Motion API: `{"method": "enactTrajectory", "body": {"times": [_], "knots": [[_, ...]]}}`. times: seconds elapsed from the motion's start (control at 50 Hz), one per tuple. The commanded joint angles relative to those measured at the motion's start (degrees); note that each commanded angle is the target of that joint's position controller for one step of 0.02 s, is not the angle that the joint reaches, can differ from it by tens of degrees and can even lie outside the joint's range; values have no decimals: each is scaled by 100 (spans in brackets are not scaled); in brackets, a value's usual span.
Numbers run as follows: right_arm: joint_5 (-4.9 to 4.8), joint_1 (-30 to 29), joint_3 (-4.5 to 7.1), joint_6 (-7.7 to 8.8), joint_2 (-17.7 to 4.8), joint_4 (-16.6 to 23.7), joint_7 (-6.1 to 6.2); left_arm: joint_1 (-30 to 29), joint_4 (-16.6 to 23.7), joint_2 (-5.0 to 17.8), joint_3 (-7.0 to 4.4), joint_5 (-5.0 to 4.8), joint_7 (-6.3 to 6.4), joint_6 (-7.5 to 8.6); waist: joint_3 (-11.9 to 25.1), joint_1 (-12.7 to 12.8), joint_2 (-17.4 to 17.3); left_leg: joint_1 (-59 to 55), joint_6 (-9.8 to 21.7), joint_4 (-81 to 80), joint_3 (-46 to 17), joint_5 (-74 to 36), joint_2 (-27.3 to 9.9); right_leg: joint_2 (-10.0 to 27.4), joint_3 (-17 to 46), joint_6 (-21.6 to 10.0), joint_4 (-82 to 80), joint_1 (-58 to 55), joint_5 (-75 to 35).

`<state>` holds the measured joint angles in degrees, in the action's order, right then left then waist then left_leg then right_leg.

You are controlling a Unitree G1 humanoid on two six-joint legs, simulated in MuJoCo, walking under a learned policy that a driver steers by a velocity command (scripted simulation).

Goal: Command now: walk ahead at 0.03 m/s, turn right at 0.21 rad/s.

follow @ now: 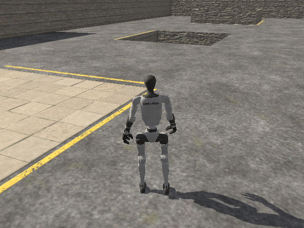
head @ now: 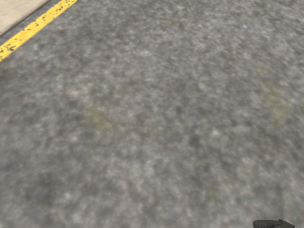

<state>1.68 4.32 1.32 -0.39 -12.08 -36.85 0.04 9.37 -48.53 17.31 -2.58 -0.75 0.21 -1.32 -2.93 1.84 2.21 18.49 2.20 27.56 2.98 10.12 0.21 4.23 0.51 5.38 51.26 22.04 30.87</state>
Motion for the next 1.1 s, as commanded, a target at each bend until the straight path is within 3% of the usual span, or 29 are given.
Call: {"method": "enactTrajectory", "body": {"times": [0.02,0.08,0.14,0.18,0.22,0.24,0.26,0.28,0.3,0.34,0.36,0.4,0.52,0.64,0.7,0.74,0.76,0.78,0.8,0.82,0.84,0.88,0.94,1.04,1.1], "knots": [[-22,-136,407,41,-1176,175,134,419,188,657,-210,-31,120,-88,868,-49,-1055,-670,1155,-811,-805,-2239,-1521,-53,-96,93,291,-67,-364],[-42,-116,422,-17,-1092,12,223,179,342,495,-201,-29,140,-154,738,-181,-1010,-705,1207,-906,-782,-1498,-1710,30,-129,-38,163,81,-428],[-66,-185,454,-65,-1100,-110,260,124,454,455,-210,-13,82,-167,728,-190,-1039,-799,1165,-856,-725,-1307,-1835,31,-251,-186,-236,-38,-539],[-148,-306,482,-97,-1155,-176,275,315,451,449,-230,-3,9,-163,774,-50,-1044,-821,1004,-634,-601,-1387,-1854,-29,-389,-343,-800,-353,-819],[-300,-385,493,-141,-1098,-282,292,733,320,478,-277,50,-62,-146,714,179,-835,-572,537,-9,-217,-845,-1578,-254,-512,-662,-2059,-947,-1741],[-268,-23,481,-166,-911,-408,279,769,364,830,-371,100,-33,-118,526,38,134,42,-16,1045,316,151,-1084,196,460,-992,-2868,-1290,-2897],[-22,-210,395,-163,-661,-169,263,715,543,1505,-501,86,67,-77,264,-104,1768,1694,-644,2580,545,2515,-125,1544,2519,-1860,-3120,-1805,-4906],[-76,-817,436,-123,-793,6,302,861,615,1529,-474,362,-1,55,567,309,1371,1905,-589,3598,-387,3045,156,1878,3089,-2576,-3453,-1443,-4573],[-189,-783,501,-120,-968,-68,315,612,658,1398,-447,370,-24,177,486,149,804,1974,-484,3971,-662,2577,3,1594,2606,-2384,-3467,-1429,-3989],[-162,-479,586,-137,-1087,-334,367,53,762,1012,-366,64,63,221,403,-117,372,2074,-467,3846,-757,1655,-163,1094,1961,-1796,-3334,-1527,-3461],[-126,-408,602,-130,-1090,-374,378,-17,794,892,-317,3,114,208,457,-168,411,1937,-520,3854,-765,1352,-148,968,1825,-1715,-3307,-1508,-3645],[-164,-297,592,-84,-984,-423,355,160,809,806,-285,24,167,180,671,-160,384,1810,-602,3812,-756,1008,-39,830,1696,-1725,-3252,-1746,-4017],[-206,-421,533,15,-895,-440,315,343,855,1002,-375,-1,240,82,615,0,523,1657,-799,2305,-862,801,38,689,1964,-1766,-3199,-2039,-3481],[-242,-314,525,154,-1010,-494,197,50,1004,1108,-426,14,173,-13,593,25,681,790,-776,1333,-898,1003,195,574,2493,-1844,-3022,-1512,-3509],[-301,-146,528,268,-1063,-520,93,-87,1065,1027,-397,-59,156,-39,699,-43,701,172,-606,543,-798,904,246,386,2862,-1776,-3099,-1236,-1778],[-338,261,548,359,-1045,-656,51,-268,1113,901,-333,-77,176,-43,563,-362,639,-825,-403,-621,-643,234,205,30,2847,-1533,-2910,-606,-628],[-293,623,612,388,-1273,-742,75,-170,1128,657,-257,-39,180,-12,706,-455,233,-1726,-158,-825,-1138,352,-405,-273,2513,-1259,-2264,79,103],[-182,1079,649,381,-1603,-795,128,53,1145,225,-141,-1,148,27,945,-405,-930,-2487,382,-1197,-2588,1498,-1560,-990,1384,-888,-613,1017,569],[5,1139,704,446,-1894,-847,41,-146,1444,569,-227,-72,142,123,385,-365,-1609,-1977,1091,-1726,-4189,2476,-2329,-980,1110,-821,214,2071,510],[-54,745,620,508,-1548,-693,40,-185,1387,979,-330,-60,133,166,-15,-289,-1247,-1738,1130,-1788,-3848,2867,-2229,-529,1101,-733,746,2291,11],[-161,531,548,514,-1277,-637,87,-103,1274,1079,-388,-38,107,168,-150,-252,-1181,-1729,886,-1798,-3224,2674,-1885,-426,975,-630,927,2371,-422],[-224,659,466,503,-1123,-671,138,-97,1210,826,-347,5,61,209,-127,-346,-1028,-1781,689,-1856,-2491,1975,-1542,-298,841,-464,1054,2377,-1055],[-164,1157,434,585,-1110,-859,118,-294,1271,424,-223,-39,-24,363,-125,-534,-904,-1767,764,-2014,-1749,976,-1346,-257,627,-389,734,2321,-1726],[-267,1354,456,564,-1379,-970,59,-908,1535,158,-64,5,-131,475,-175,-693,-926,-1481,798,-2064,-974,-63,-1248,-84,1,-305,-958,1544,-2327],[-333,1640,475,518,-1523,-1088,3,-1063,1628,234,-60,-58,-212,501,-225,-724,-977,-1381,788,-1955,-875,-337,-1424,-189,-212,-454,-1564,906,-2224]]}}
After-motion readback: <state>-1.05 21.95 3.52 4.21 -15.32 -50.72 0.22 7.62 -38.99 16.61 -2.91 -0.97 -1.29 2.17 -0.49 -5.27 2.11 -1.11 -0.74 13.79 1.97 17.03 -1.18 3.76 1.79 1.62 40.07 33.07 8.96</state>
